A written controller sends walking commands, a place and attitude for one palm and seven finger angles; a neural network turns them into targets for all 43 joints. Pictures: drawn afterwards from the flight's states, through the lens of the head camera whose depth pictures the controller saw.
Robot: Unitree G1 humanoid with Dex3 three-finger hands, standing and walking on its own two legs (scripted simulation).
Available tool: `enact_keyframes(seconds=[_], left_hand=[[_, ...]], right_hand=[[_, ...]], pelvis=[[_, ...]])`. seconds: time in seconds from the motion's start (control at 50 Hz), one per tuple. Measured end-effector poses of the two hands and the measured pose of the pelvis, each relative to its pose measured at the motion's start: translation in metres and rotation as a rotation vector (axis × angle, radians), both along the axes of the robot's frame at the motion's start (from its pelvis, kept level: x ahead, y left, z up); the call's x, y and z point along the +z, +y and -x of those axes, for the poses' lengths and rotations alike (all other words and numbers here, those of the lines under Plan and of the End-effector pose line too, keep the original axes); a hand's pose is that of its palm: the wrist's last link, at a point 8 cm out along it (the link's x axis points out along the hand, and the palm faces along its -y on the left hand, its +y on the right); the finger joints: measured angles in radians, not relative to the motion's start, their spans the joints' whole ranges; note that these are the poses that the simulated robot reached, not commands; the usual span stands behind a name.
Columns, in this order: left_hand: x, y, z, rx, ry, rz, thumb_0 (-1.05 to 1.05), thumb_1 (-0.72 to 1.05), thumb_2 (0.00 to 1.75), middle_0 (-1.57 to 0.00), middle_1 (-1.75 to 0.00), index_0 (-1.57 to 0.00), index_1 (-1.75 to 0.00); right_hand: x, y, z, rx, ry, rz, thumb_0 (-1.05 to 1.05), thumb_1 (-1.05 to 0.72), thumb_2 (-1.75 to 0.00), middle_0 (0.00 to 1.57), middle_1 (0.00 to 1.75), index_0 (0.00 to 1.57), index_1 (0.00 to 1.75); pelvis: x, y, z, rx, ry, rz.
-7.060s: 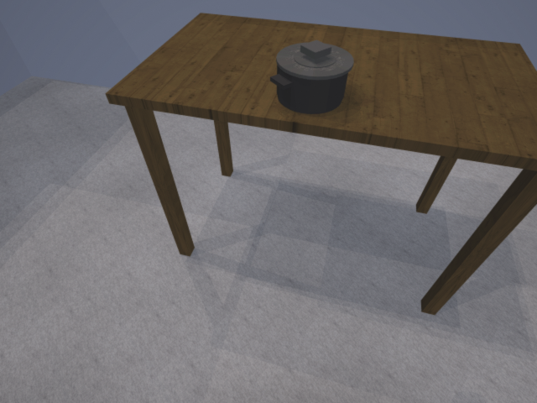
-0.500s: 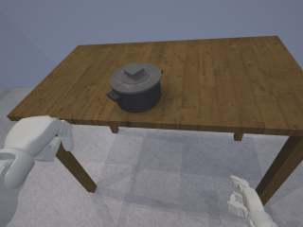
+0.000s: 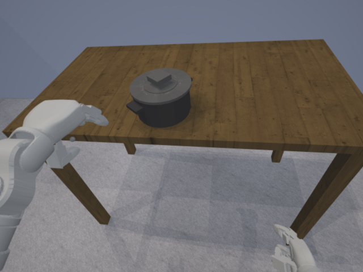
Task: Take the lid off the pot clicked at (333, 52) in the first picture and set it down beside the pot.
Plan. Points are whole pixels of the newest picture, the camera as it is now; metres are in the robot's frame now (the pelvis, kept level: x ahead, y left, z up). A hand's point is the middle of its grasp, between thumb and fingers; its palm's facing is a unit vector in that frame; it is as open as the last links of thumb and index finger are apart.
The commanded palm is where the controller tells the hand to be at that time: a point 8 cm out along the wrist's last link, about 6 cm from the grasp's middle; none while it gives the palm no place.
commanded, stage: reach forward and open the fingers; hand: left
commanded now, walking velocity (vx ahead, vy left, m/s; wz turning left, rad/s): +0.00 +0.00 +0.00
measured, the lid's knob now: (159, 77) +0.58 +0.15 +0.15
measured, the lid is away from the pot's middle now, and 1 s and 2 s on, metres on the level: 0.00 0.00 0.00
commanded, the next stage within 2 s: move the open hand above the knob in 0.14 s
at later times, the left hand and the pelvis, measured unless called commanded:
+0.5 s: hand (98, 110) +0.36 +0.22 +0.21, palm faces -0.13 -0.02 -0.99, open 10.2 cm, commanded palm +0.33 +0.22 +0.28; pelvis +0.01 +0.00 +0.00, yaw +0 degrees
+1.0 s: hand (117, 88) +0.43 +0.20 +0.21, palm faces -0.18 -0.06 -0.98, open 10.2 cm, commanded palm +0.40 +0.21 +0.28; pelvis +0.04 +0.01 +0.00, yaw +0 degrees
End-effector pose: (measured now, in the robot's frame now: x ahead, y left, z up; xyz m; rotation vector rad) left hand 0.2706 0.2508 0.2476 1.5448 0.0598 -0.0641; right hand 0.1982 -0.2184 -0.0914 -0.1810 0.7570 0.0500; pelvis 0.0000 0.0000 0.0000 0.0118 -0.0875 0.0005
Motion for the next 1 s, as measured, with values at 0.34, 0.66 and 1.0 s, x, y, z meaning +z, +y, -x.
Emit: enact_keyframes(seconds=[0.34, 0.66, 1.0], left_hand=[[0.02, -0.015, -0.043, 0.022, 0.003, 0.003, 0.0, -0.37, 1.59, -0.86, -0.08, -0.86, -0.09], [0.019, -0.039, -0.102, 0.034, 0.072, 0.013, 0.0, -0.36, 1.59, -0.86, -0.08, -0.86, -0.08], [0.023, -0.046, -0.144, 0.048, 0.105, 0.025, 0.0, -0.36, 1.59, -0.86, -0.08, -0.85, -0.08]], right_hand=[[0.003, 0.001, -0.014, -0.003, -0.024, -0.026, 0.01, -0.91, -0.9, 0.2, 0.3, 0.2, 0.3], [0.0, -0.009, -0.023, -0.028, 0.009, -0.022, 0.01, -0.91, -0.9, 0.2, 0.3, 0.2, 0.3], [-0.004, -0.01, -0.017, -0.068, 0.053, -0.001, 0.01, -0.91, -0.9, 0.2, 0.3, 0.2, 0.3]], pelvis=[[0.0, 0.0, -0.006, 0.002, 0.025, -0.002], [0.001, -0.002, -0.023, 0.001, 0.057, 0.002], [0.001, 0.006, -0.036, -0.006, 0.075, 0.004]])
